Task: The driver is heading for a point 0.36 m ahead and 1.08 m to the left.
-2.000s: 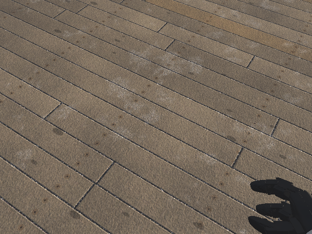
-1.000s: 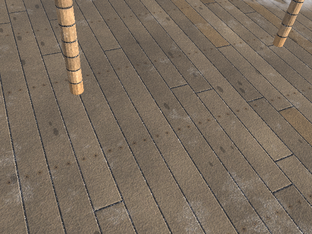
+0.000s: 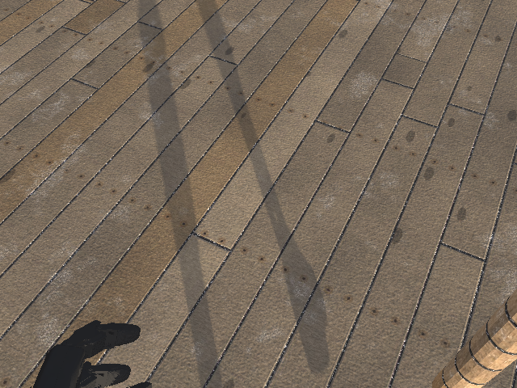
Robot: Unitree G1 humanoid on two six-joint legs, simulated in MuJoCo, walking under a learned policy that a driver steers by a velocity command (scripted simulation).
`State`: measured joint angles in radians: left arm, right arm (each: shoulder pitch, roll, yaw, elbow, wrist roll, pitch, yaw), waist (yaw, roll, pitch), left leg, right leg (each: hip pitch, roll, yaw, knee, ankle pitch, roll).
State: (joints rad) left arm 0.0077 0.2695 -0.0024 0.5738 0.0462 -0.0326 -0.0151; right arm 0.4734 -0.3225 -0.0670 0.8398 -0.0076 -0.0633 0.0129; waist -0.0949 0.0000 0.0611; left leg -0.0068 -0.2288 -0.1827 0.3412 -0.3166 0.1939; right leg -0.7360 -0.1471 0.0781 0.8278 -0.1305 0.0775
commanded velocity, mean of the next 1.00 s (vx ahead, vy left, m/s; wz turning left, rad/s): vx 0.87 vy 0.00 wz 0.99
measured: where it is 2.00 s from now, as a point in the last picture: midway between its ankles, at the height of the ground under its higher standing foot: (112, 230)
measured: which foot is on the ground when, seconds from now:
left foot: down 0.00-0.12, up 0.14-0.56, down 0.58-0.94, up 0.96-1.00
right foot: up 0.00-0.12, down 0.14-0.58, up 0.60-0.92, down 0.94-1.00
